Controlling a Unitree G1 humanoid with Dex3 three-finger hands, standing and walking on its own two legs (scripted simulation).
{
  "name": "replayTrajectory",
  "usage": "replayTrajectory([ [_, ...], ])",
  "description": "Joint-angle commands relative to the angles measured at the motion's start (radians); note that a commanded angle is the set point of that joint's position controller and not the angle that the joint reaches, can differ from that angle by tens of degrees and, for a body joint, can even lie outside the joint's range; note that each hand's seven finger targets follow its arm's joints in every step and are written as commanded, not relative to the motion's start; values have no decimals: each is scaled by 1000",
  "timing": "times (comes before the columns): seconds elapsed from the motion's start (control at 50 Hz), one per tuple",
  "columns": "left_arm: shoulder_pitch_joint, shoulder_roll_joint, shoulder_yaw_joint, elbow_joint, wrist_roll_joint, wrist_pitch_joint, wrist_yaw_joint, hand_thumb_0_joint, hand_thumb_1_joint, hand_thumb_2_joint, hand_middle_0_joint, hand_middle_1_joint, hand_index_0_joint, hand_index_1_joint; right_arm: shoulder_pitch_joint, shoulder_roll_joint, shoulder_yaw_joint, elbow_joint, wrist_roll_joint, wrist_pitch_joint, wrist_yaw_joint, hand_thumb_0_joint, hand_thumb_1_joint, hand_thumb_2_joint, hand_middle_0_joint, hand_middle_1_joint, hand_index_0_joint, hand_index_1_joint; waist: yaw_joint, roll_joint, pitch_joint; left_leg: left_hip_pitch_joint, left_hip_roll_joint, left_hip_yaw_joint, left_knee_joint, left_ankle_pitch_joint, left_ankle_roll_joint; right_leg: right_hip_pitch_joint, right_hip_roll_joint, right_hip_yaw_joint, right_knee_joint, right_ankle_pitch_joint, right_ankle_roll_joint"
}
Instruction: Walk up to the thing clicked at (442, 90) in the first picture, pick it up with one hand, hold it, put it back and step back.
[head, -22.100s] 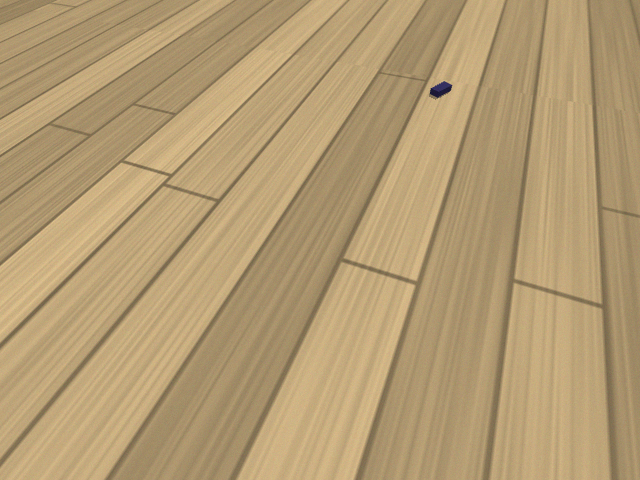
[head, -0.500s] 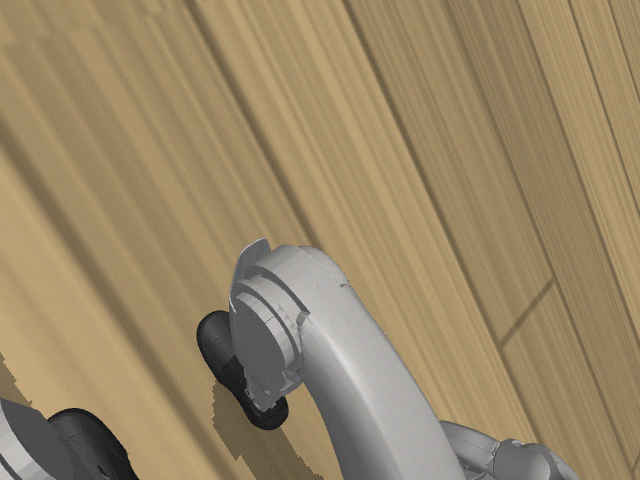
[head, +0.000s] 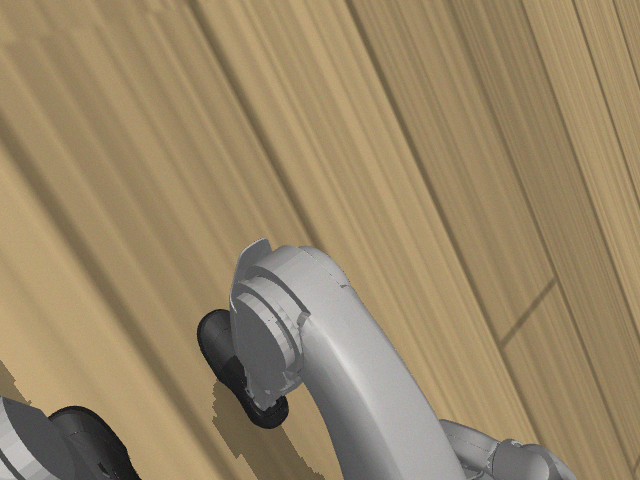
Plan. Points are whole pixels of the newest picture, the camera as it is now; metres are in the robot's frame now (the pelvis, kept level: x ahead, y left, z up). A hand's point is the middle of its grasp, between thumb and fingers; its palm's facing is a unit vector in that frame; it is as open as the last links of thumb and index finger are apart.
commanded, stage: close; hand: left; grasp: from above
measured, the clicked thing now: out of the picture +0.43 +0.34 -0.29
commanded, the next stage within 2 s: settle in 0.16 s
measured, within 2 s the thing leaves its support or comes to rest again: leaves its support in 0.64 s
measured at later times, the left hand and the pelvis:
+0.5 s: hand out of the picture +0.44 +0.33 -0.25, palm faces +0.02 -0.46 -0.89, open 8.9 cm; pelvis +0.00 +0.00 +0.00, yaw +0 degrees
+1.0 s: hand out of the picture +0.43 +0.35 -0.17, palm faces +0.02 -0.46 -0.89, open 8.8 cm; pelvis +0.00 +0.00 +0.02, yaw +4 degrees
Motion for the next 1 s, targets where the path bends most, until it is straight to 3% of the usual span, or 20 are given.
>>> replayTrajectory([
  [0.0, -224, 155, -15, -83, 4, -8, 26, 0, 434, 635, -936, -354, -872, -423, 205, -341, -78, 33, 3, -5, 8, 0, -898, -904, 200, 300, 200, 300, -78, 470, -650, 419, -5, 22, -225, 200, -11, 422, 55, 15, -222, 266, 48],
  [0.02, -217, 141, -14, -79, -8, -8, 24, 0, 422, 642, -928, -358, -863, -429, 197, -343, -79, 34, 2, -7, 8, 0, -897, -904, 200, 300, 200, 300, -78, 472, -651, 424, -3, 23, -223, 194, -13, 424, 57, 16, -218, 265, 50],
  [0.08, -218, 146, -23, -85, -1, -8, 14, 0, 451, 634, -948, -355, -885, -422, 210, -341, -78, 37, 2, -6, 8, 0, -897, -903, 200, 300, 200, 300, -85, 470, -646, 415, -5, 24, -229, 193, -11, 428, 56, 18, -219, 264, 51],
  [0.1, -219, 159, -11, -79, 2, -8, 19, 0, 459, 634, -963, -334, -896, -407, 215, -346, -83, 37, 7, -4, 6, 0, -897, -904, 200, 300, 200, 300, -77, 469, -658, 417, -3, 24, -230, 195, -10, 429, 59, 20, -224, 266, 50],
  [0.22, -211, 145, -32, -83, 14, -5, 2, 0, 471, 620, -969, -330, -904, -400, 203, -334, -81, 41, 6, -8, 0, 0, -897, -903, 200, 300, 200, 300, -71, 476, -643, 420, -6, 31, -229, 185, -13, 412, 58, 21, -225, 248, 47],
  [0.28, -208, 162, -14, -87, 19, -5, 6, 0, 495, 535, -997, -348, -953, -399, 214, -336, -84, 37, 9, -8, -3, 0, -918, -907, 200, 300, 200, 300, -64, 477, -657, 411, -1, 30, -232, 199, -11, 435, 60, 23, -227, 269, 48],
  [0.34, -226, 145, -18, -97, 21, 0, 7, 0, 505, 553, -1008, -339, -960, -395, 215, -334, -89, 42, 6, -9, 2, 0, -917, -907, 200, 300, 200, 300, -70, 497, -638, 445, -1, 12, -248, 176, -19, 390, 49, 13, -215, 241, 42],
  [0.42, -235, 164, 10, -111, 29, 8, 23, 0, 523, 546, -1022, -342, -975, -396, 231, -335, -101, 48, 10, -9, 4, 0, -916, -907, 200, 300, 200, 300, -61, 527, -656, 472, 5, 5, -262, 174, -22, 399, 49, 15, -217, 253, 41],
  [0.46, -255, 155, 17, -137, 15, 14, 25, 0, 512, 570, -1018, -344, -966, -402, 220, -334, -109, 55, 11, -10, 9, 0, -917, -908, 200, 300, 200, 300, -51, 544, -660, 489, 6, 6, -268, 175, -25, 386, 43, 17, -212, 249, 41],
  [0.5, -270, 172, 28, -164, 23, 24, 28, 0, 539, 573, -1049, -327, -993, -389, 251, -327, -112, 57, 13, -8, 12, 0, -918, -908, 200, 300, 200, 300, -51, 564, -703, 515, 3, 17, -266, 216, -24, 419, 44, 26, -222, 289, 42],
  [0.52, -292, 166, 32, -189, 9, 29, 30, 0, 562, 598, -1068, -343, -1011, -407, 240, -329, -118, 64, 14, -7, 13, 0, -919, -909, 200, 300, 200, 300, -42, 571, -717, 525, 6, 25, -264, 221, -27, 433, 45, 26, -217, 303, 45],
  [0.58, -320, 203, 53, -267, 35, 48, 30, 0, 558, 581, -1059, -330, -1006, -390, 269, -323, -135, 68, 26, -1, 18, 0, -915, -907, 200, 300, 199, 300, -27, 622, -791, 566, 6, 36, -271, 262, -28, 452, 42, 40, -229, 341, 43],
  [0.64, -344, 193, 31, -343, 69, 69, 12, 0, 583, 547, -1062, -330, -1018, -380, 291, -303, -154, 84, 33, 11, 23, 0, -911, -905, 200, 300, 199, 300, -17, 660, -824, 605, 3, 50, -273, 292, -32, 452, 44, 46, -216, 361, 37],
  [0.66, -365, 224, 54, -382, 74, 75, 10, 0, 562, 510, -1038, -322, -1000, -366, 298, -304, -165, 76, 40, 17, 21, 0, -908, -904, 200, 300, 199, 300, -6, 681, -870, 618, 5, 55, -280, 314, -32, 467, 43, 54, -225, 381, 36],
  [0.68, -364, 196, 33, -368, 86, 89, 3, 0, 554, 508, -1035, -321, -998, -363, 286, -288, -168, 87, 40, 18, 22, 0, -910, -905, 200, 300, 199, 300, -5, 679, -848, 600, 1, 59, -282, 301, -32, 453, 36, 58, -215, 373, 34],
  [0.78, -225, 89, 28, -349, 85, 135, -62, 0, 511, 517, -994, -317, -956, -360, 306, -250, -222, 108, 69, 39, 5, 0, -900, -901, 200, 300, 199, 300, 60, 627, -904, 540, -11, 93, -308, 295, -24, 469, 42, 75, -252, 353, 33],
  [0.84, -189, -26, -17, -304, 80, 158, -92, 0, 547, 512, -1014, -316, -979, -356, 330, -233, -242, 128, 76, 49, -7, 0, -894, -899, 200, 299, 200, 299, 58, 580, -869, 508, -13, 97, -313, 289, -21, 441, 45, 80, -253, 346, 35],
  [0.92, -255, -78, -21, -291, 55, 152, -93, 0, 543, 520, -1011, -302, -974, -345, 347, -226, -263, 153, 75, 50, -24, 0, -890, -897, 200, 299, 200, 299, 37, 501, -828, 479, -17, 78, -333, 228, -16, 362, 37, 90, -258, 273, 36],
  [0.98, -321, -62, -20, -289, 59, 141, -96, 0, 537, 549, -996, -332, -960, -373, 339, -214, -271, 180, 69, 49, -38, 0, -891, -897, 200, 300, 200, 300, 31, 471, -813, 469, -26, 79, -355, 155, -16, 335, 27, 107, -279, 173, 36],
])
